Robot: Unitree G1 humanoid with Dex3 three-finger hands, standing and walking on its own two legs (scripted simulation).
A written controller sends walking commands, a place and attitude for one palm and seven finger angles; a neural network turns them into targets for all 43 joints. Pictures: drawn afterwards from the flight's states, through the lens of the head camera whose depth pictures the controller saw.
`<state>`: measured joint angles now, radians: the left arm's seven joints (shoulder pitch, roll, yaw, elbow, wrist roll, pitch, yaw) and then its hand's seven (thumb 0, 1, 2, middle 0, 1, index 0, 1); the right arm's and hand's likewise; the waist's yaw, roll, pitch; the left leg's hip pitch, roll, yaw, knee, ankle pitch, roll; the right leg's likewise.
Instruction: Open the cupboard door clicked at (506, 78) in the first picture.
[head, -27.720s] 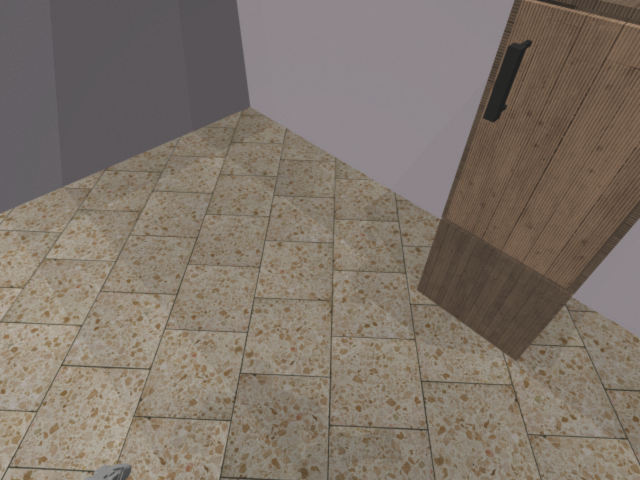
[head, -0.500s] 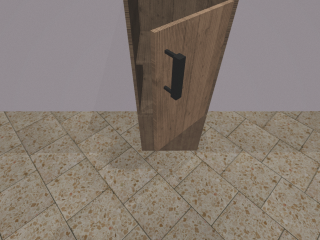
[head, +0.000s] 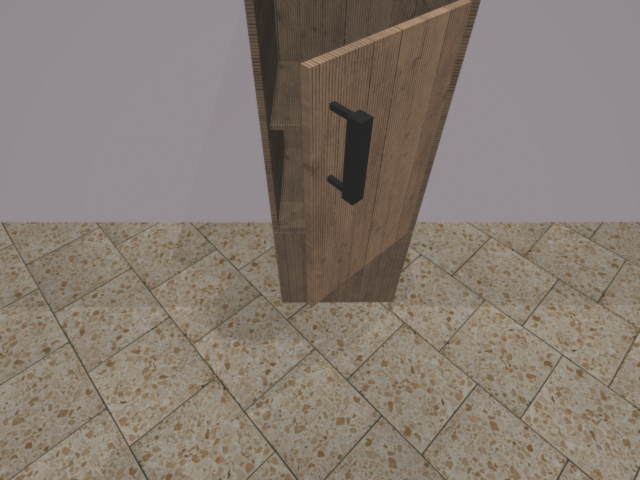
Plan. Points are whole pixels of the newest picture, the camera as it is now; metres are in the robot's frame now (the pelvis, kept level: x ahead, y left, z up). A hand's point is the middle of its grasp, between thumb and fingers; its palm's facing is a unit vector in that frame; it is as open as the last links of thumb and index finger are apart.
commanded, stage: walk to a spot facing it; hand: left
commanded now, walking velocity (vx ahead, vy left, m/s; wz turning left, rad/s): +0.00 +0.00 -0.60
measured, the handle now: (345, 154) +0.56 -0.01 +0.10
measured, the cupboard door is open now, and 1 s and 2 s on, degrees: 42 42 42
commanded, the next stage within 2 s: none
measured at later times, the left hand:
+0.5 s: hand out of the picture +0.07 +0.14 -0.17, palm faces -0.18 -0.94 -0.29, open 7.4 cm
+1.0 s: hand (232, 430) +0.22 +0.15 -0.18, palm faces -0.46 -0.86 -0.22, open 7.4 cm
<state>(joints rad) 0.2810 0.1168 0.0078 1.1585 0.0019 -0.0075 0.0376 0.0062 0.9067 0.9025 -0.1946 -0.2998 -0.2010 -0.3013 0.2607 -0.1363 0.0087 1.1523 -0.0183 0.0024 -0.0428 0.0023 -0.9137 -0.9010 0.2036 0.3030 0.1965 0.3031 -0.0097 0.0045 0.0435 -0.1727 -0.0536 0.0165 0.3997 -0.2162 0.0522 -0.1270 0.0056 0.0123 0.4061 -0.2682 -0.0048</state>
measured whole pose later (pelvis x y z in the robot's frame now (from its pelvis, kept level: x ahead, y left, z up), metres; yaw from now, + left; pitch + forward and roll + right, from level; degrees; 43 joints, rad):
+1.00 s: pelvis +0.06 -0.01 +0.00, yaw -33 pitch +1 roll -2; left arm 0.19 0.28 0.11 0.93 0.02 0.06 -0.01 0.01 0.91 0.90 -0.19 -0.30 -0.20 -0.30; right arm 0.16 -0.17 -0.01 0.87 -0.03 0.02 -0.04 0.00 -0.91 -0.90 0.21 0.30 0.20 0.30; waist 0.04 -0.05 0.12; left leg -0.25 0.06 0.05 0.52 -0.30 0.01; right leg -0.48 0.02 0.04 1.13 -0.48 0.06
